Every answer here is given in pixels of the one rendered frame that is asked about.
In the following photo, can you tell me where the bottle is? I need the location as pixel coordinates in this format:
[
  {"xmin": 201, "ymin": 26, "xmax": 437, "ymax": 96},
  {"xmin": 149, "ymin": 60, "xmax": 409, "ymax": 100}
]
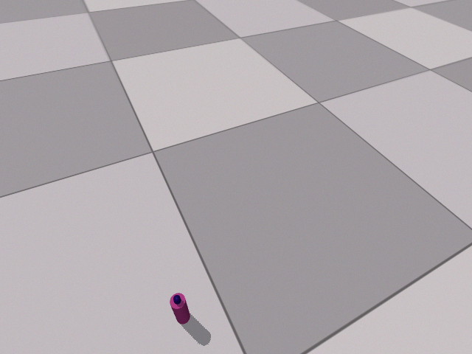
[{"xmin": 170, "ymin": 293, "xmax": 190, "ymax": 324}]

